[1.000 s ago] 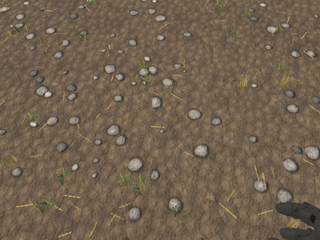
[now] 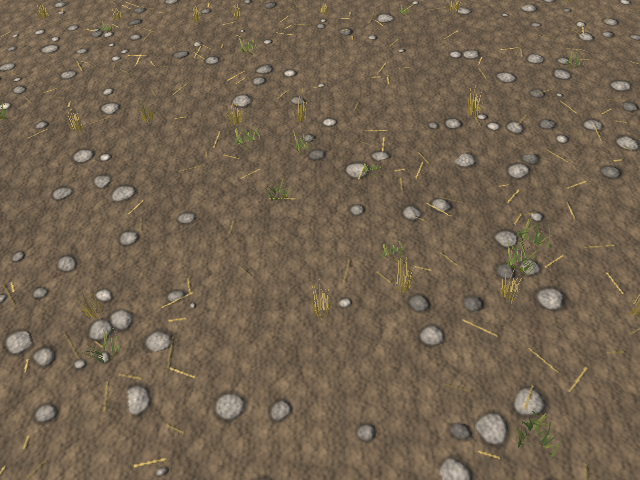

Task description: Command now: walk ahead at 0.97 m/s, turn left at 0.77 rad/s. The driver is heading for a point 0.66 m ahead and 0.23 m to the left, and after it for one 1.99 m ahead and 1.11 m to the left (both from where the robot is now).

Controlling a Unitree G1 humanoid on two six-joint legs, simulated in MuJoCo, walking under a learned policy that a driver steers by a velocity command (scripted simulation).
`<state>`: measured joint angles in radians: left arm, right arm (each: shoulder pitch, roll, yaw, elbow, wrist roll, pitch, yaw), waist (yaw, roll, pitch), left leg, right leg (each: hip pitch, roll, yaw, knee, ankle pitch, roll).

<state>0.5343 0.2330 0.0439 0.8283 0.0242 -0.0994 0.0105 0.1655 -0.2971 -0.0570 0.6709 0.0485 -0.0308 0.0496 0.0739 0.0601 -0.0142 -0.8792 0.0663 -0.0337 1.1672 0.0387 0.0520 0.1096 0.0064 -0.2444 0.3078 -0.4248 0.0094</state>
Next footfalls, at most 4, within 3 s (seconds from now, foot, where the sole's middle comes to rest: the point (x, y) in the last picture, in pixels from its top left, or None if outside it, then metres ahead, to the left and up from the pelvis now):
0.16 left None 0.32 0.05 -0.76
0.58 right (378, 388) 0.73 -0.02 -0.76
1.00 left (220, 369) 0.76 0.35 -0.76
1.38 right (294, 308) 0.95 0.20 -0.76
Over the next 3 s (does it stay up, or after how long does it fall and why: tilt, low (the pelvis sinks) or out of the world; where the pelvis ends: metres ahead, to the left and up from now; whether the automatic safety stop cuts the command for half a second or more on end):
stays up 1.04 0.48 -0.04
